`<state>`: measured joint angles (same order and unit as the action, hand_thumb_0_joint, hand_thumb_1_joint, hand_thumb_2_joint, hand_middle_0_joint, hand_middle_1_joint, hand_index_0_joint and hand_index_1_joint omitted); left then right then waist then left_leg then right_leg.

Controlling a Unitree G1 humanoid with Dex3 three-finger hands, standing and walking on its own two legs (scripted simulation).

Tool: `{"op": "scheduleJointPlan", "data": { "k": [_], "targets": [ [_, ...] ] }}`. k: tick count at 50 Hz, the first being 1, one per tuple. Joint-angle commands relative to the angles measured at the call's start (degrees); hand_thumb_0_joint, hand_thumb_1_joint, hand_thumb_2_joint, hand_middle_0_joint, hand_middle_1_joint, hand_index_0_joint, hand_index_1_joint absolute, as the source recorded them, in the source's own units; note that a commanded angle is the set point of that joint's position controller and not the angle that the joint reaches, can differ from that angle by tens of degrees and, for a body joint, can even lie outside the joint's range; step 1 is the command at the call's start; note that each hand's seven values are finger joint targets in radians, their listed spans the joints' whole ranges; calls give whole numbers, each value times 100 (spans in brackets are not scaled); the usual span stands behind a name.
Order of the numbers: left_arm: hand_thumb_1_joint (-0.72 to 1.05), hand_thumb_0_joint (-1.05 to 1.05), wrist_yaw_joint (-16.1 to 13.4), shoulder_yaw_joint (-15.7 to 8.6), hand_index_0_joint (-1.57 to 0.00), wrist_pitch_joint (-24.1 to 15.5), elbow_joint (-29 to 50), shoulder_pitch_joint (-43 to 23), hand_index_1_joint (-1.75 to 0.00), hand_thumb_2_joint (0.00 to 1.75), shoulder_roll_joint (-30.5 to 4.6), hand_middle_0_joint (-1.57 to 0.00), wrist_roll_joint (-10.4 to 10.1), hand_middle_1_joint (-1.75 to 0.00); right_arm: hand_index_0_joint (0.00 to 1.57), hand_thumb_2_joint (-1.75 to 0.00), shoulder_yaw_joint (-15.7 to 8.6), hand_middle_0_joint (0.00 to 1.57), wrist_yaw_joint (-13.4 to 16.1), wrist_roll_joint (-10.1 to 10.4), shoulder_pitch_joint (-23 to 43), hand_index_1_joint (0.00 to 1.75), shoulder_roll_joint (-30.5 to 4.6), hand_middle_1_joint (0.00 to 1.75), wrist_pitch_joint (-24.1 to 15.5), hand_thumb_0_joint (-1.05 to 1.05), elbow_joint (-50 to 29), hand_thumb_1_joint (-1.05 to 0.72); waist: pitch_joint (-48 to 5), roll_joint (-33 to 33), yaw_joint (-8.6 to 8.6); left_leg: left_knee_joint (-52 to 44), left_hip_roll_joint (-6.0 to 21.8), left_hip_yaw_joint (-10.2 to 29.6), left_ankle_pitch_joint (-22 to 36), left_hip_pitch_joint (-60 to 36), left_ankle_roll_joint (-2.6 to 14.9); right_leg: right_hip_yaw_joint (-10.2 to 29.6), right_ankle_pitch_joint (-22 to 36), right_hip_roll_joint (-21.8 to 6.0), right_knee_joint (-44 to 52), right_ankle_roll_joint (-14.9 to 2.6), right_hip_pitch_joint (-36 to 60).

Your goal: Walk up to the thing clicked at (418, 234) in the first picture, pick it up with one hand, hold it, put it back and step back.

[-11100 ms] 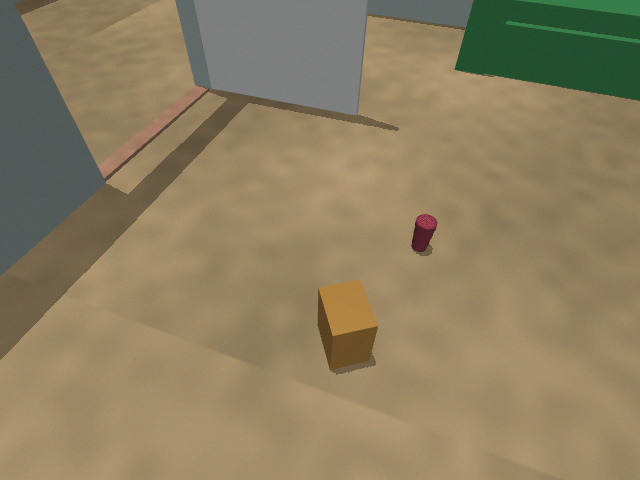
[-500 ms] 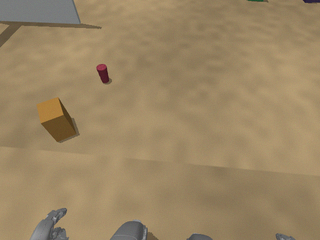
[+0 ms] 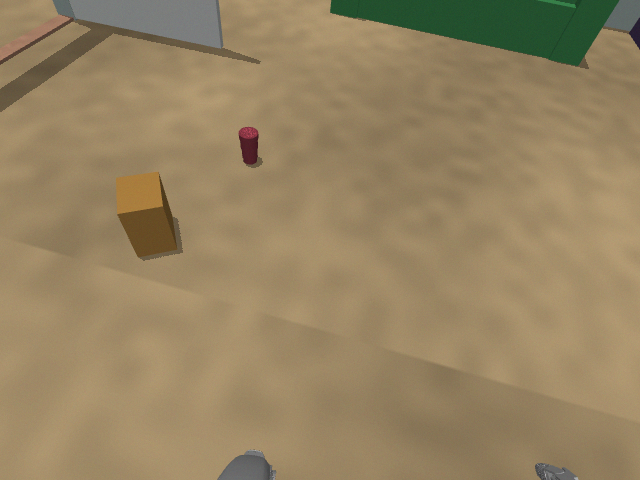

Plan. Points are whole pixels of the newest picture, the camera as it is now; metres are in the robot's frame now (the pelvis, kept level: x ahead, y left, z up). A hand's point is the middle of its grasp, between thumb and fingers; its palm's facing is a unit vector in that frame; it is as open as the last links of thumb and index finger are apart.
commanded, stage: walk up
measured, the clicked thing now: (249, 146) +1.48 +0.29 -0.67
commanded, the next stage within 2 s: stand in 1.46 s
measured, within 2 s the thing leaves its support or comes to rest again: neither
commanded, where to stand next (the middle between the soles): +0.09 -0.02 m, yaw +5 degrees
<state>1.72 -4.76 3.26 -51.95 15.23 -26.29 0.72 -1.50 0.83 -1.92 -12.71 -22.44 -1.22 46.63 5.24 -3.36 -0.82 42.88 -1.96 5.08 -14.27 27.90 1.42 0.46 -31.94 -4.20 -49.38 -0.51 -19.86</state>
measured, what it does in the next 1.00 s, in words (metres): steps on the spot: right foot, then right foot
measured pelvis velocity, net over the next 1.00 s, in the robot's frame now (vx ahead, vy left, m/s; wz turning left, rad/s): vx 0.03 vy -0.04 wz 0.14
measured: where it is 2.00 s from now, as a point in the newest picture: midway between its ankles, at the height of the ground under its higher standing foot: outside the picture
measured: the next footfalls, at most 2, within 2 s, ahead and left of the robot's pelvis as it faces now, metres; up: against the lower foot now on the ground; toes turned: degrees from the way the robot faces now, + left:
right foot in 0.02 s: +0.02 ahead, -0.17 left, +0.00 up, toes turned -1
right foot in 0.56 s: +0.12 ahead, -0.17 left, +0.00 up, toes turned +5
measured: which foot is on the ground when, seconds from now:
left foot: down 0.00-0.60, up 0.62-0.74, down 0.76-1.00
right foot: up 0.00-0.00, down 0.02-0.32, up 0.34-0.54, down 0.56-1.00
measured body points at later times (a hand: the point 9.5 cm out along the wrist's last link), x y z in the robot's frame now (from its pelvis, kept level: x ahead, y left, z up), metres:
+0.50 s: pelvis +0.01 -0.03 +0.02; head +0.03 -0.02 +0.46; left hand +0.04 +0.30 -0.10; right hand +0.12 -0.33 -0.09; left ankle +0.04 +0.10 -0.71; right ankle +0.05 -0.17 -0.68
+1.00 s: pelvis +0.03 -0.04 +0.02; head +0.06 -0.02 +0.47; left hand +0.08 +0.28 -0.11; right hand +0.12 -0.34 -0.10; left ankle +0.00 +0.08 -0.71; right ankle +0.08 -0.17 -0.71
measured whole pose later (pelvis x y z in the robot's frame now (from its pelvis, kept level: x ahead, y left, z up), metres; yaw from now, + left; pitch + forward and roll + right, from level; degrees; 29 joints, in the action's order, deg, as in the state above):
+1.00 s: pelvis +0.03 -0.04 +0.02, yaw +8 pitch -1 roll +0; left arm 0.6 -0.4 -0.8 -59.4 6.7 -22.3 -0.6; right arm -0.6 -0.6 -0.3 -10.6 -20.3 -0.6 61.7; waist 4.5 -1.7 0.5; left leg 32.1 -0.5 0.7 -18.9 11.9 0.2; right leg -1.5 -14.2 -3.5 -32.1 1.8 -16.5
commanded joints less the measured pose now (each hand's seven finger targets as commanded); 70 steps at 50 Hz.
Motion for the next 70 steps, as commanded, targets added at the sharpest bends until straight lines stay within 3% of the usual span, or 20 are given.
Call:
{"op": "scheduleJointPlan", "data": {
  "k": [1, 3, 4, 5, 7, 14, 15, 16, 17, 18, 24, 27, 28, 30, 31, 34, 38, 41, 47, 70],
  "targets": [
    [90, 0, -112, -212, -20, -342, 80, 777, -30, 90, -686, -20, 16, -30, 20, -90, -484, 20, 86, -3, 302, 30, -1562, 30, 18, 0, -377, -90, -781, 1186, -223, -1346, 655, 1359, -1910, -234, 708, -471, 762, 356, 2162, -75, 828],
    [90, 0, -185, -359, -20, -476, 188, 806, -30, 90, -1398, -20, 217, -30, 20, -90, -297, 20, 82, 132, 432, 30, -886, 30, 36, 0, -489, -90, -367, -654, -408, 627, -356, 401, -1678, 1075, 93, 2191, -791, -1217, 3424, -633, 1022],
    [90, 0, -166, -459, -20, -452, 397, 201, -30, 90, -1846, -20, 249, -30, 20, -90, -428, 20, 131, 66, 506, 30, -1249, 30, 1, 0, -400, -90, 43, -844, -354, 1273, -101, 70, -1777, 962, -95, 3309, -1785, -2253, 3829, -1313, 31],
    [90, 0, -164, -422, -20, -480, 567, -496, -30, 90, -1797, -20, 205, -30, 20, -90, -514, 20, 119, 84, 218, 30, -1507, 30, -59, 0, -173, -90, 343, -704, -6, 1394, 281, 213, -1481, 331, -85, 3244, -1350, -2399, 3693, -1472, -546],
    [90, 0, -167, -259, -20, -553, 537, -504, -30, 90, -1173, -20, 158, -30, 20, -90, -445, 20, 1, 160, 139, 30, -1295, 30, -119, 0, 69, -90, 461, -113, 49, 512, 85, -40, -1025, 186, -28, 1290, 405, -1289, 3056, -920, 77],
    [90, 0, -113, -53, -20, -507, 412, 108, -30, 90, -992, -20, 27, -30, 20, -90, -438, 20, -51, 167, -204, 30, -1002, 30, -271, 0, 258, -90, -397, -666, 70, -1559, -143, -562, 184, -1768, 94, -39, 3594, -683, 1176, -492, 504],
    [90, 0, -136, 25, -20, -509, 481, 217, -30, 90, -729, -20, -13, -30, 20, -90, -545, 20, -10, 136, -512, 30, -1241, 30, -312, 0, 323, -90, -883, -81, 223, -1661, 339, 384, 662, -2734, 342, -175, 3324, -525, 197, -276, -83],
    [90, 0, -132, 133, -20, -515, 617, 310, -30, 90, -332, -20, -93, -30, 20, -90, -672, 20, 29, 68, -700, 30, -1744, 30, -344, 0, 282, -90, -1250, 1253, 285, -1811, 1629, 2385, 1049, -3641, 908, -432, 1345, 159, -896, 43, -1424],
    [90, 0, -209, -7, -20, -445, 528, 53, -30, 90, -775, -20, -55, -30, 20, -90, -731, 20, 17, 172, -788, 30, -2011, 30, -319, 0, 311, -90, -1184, 1034, 401, -1902, 2271, 3049, 1152, -3097, 1628, 0, -430, 27, -876, -58, -1356],
    [90, 0, -239, -13, -20, -436, 522, -188, -30, 90, -933, -20, -32, -30, 20, -90, -748, 20, 26, 175, -670, 30, -2008, 30, -277, 0, 360, -90, -857, 911, 366, -2110, 2278, 3042, 606, -2449, 1768, 178, -527, -126, -929, -99, -1216],
    [90, 0, -148, -43, -20, -456, 249, 223, -30, 90, -700, -20, -77, -30, 20, -90, -417, 20, 43, 122, 335, 30, -1435, 30, -213, 0, 154, -90, -399, 1317, 9, -1756, 1126, 936, 1134, -766, 872, -158, 788, -3, 542, -85, 128],
    [90, 0, -219, -76, -20, -513, -50, 500, -30, 90, -710, -20, -7, -30, 20, -90, -296, 20, 0, 204, 706, 30, -1164, 30, -29, 0, 109, -90, -475, 1100, -283, -1048, 788, 483, -159, 108, 474, -364, 1944, 319, 1696, -106, 1296],
    [90, 0, -252, -97, -20, -539, -52, 506, -30, 90, -866, -20, 32, -30, 20, -90, -211, 20, 1, 228, 666, 30, -905, 30, 17, 0, 115, -90, -482, 492, -327, -560, 561, 251, -728, 355, 312, 151, 1745, 11, 2242, -151, 1386],
    [90, 0, -265, -214, -20, -583, 216, -397, -30, 90, -1604, -20, 105, -30, 20, -90, -242, 20, 14, 184, 204, 30, -885, 30, 134, 0, 305, -90, -296, -621, -51, 913, 94, -62, -1673, 15, -46, 2803, -1352, -1987, 3902, -948, -69],
    [90, 0, -260, -231, -20, -556, 334, -936, -30, 90, -1696, -20, 126, -30, 20, -90, -388, 20, 11, 164, 67, 30, -1251, 30, 146, 0, 498, -90, -48, -622, 90, 1250, 292, -13, -1632, -558, -129, 2911, -1496, -2144, 3868, -1271, -774],
    [90, 0, -212, -45, -20, -532, 272, -1152, -30, 90, -1104, -20, 72, -30, 20, -90, -349, 20, -71, 202, -225, 30, -1112, 30, 53, 0, 870, -90, -92, -460, 237, 76, 214, -297, -973, -1062, -31, 1210, -326, -1071, 3181, -702, -585],
    [90, 0, -143, 24, -20, -446, 73, -1011, -30, 90, -1018, -20, 43, -30, 20, -90, -306, 20, -63, 80, -249, 30, -1022, 30, -34, 0, 976, -90, -407, -650, 203, -1518, 174, -363, -706, -1731, 34, 780, 472, -812, 2399, -493, -377],
    [90, 0, -157, 134, -20, -435, -68, -957, -30, 90, -624, -20, -104, -30, 20, -90, -348, 20, -19, 73, 522, 30, -1557, 30, -149, 0, 892, -90, -321, 649, -97, -2310, 1480, 1608, -725, -1132, 617, -42, 948, 107, 1368, -56, -74],
    [90, 0, -206, 151, -20, -595, -318, -996, -30, 90, -890, -20, -137, -30, 20, -90, -191, 20, -14, 147, 410, 30, -1125, 30, -137, 0, 1118, -90, -1003, 522, 47, -1676, 621, 48, 1049, -1431, 62, 424, 3479, -545, 2080, -338, 1173],
    [90, 0, -206, 278, -20, -545, -977, -1449, -30, 90, -681, -20, -58, -30, 20, -90, -174, 20, -48, 162, 1271, 30, -1079, 30, -37, 0, 1534, -90, -781, 370, 44, -2603, 831, -35, 1256, -2131, 12, 182, 3178, -397, 2901, -1, 1366]
  ]
}}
